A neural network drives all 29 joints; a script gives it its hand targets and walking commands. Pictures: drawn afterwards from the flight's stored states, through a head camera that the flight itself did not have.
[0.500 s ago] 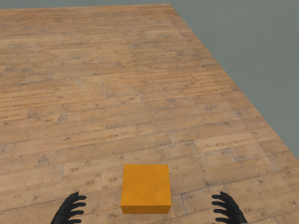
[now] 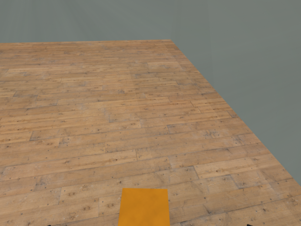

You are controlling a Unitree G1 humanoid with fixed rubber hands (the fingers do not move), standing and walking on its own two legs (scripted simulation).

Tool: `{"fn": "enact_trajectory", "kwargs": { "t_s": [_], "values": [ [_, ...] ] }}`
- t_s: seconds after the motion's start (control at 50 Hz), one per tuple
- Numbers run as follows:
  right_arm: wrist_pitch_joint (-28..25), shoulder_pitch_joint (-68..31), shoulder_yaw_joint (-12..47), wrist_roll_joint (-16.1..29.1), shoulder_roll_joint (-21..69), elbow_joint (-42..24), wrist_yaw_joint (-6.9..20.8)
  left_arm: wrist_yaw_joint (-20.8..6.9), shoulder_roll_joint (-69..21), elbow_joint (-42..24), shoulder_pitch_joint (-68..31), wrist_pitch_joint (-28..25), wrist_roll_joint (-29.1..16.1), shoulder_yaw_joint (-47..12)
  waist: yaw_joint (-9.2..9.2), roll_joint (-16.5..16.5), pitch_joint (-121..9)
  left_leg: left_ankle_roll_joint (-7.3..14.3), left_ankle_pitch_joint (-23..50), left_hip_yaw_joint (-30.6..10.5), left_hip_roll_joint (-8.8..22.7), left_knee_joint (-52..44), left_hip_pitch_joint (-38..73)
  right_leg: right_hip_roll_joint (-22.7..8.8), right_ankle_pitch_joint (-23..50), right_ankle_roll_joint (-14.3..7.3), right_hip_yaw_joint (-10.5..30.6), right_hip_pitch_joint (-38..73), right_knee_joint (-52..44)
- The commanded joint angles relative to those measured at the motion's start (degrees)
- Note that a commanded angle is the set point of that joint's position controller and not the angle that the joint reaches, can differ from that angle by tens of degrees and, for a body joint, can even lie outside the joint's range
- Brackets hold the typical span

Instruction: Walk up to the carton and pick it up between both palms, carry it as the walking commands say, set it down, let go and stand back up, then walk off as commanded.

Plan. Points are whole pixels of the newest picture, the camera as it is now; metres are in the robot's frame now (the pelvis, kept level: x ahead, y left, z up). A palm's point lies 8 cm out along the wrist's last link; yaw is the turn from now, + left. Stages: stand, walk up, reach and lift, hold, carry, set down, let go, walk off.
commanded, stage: stand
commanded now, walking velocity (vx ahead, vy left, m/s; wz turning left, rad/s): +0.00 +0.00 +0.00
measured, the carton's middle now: (144, 215) +0.45 +0.01 -0.68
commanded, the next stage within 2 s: walk off in 1.44 s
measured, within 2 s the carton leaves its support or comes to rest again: neither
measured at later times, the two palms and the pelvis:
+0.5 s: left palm out of the picture +0.04 +0.31 -0.10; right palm out of the picture +0.04 -0.28 -0.10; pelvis -0.03 +0.01 +0.00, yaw -1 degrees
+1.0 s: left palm out of the picture +0.01 +0.32 -0.11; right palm out of the picture +0.01 -0.29 -0.11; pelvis -0.05 +0.02 +0.00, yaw -2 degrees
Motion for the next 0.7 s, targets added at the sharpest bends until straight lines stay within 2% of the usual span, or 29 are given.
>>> {"fn": "enact_trajectory", "kwargs": {
  "t_s": [0.0, 0.14, 0.2, 0.24, 0.52, 0.68],
  "values": [
    [-2.2, -4.1, -1.5, 0.1, -9.2, -4.0, -0.5, 0.4, 9.8, -4.6, -4.0, -2.2, 0.2, 2.9, -0.13, -0.5, 5.6, 2.5, 6.6, -1.5, 2.0, -5.1, -1.7, -3.6, 6.9, -1.8, 3.9, -5.1, -7.9],
    [-3.2, -4.0, -0.6, 0.2, -10.1, -1.4, -0.5, 0.2, 10.1, -1.8, -3.5, -2.8, -0.1, 2.4, -0.03, 1.6, 5.4, 3.3, 3.2, -2.6, 2.7, -6.0, -2.9, -3.8, 4.1, -2.5, 5.1, -5.1, -7.5],
    [-3.4, -3.9, -0.3, 0.5, -10.3, 0.1, -0.7, 0.3, 10.2, -0.4, -3.4, -2.9, -0.3, 2.2, 0.01, 0.5, 5.7, 3.4, 4.1, -2.8, 2.9, -5.9, -2.4, -4.0, 4.1, -2.5, 5.6, -5.5, -7.9],
    [-3.5, -3.5, -0.3, 0.5, -10.6, 1.0, -0.7, 0.3, 10.3, 0.3, -3.3, -2.9, -0.6, 2.1, 0.08, 1.6, 5.3, 3.4, 3.6, -3.2, 3.2, -6.4, -2.6, -3.7, 4.6, -2.5, 5.3, -5.0, -7.0],
    [-3.6, -4.9, 0.0, 1.0, -11.4, 7.4, -0.9, 0.7, 10.7, 7.1, -3.3, -2.4, -1.2, 1.1, 0.13, 1.2, 5.8, 3.5, 5.0, -4.1, 4.2, -7.3, -1.5, -4.1, 7.6, -2.4, 5.8, -4.7, -6.7],
    [-3.3, -6.1, 0.2, 1.2, -11.6, 10.0, -0.9, 0.8, 11.0, 10.1, -3.7, -2.4, -1.4, 0.6, 0.16, 1.7, 8.1, 3.6, -1.8, -4.8, 4.2, -9.1, -2.6, -4.1, 4.0, -2.5, 6.3, -5.8, -7.9]
  ]
}}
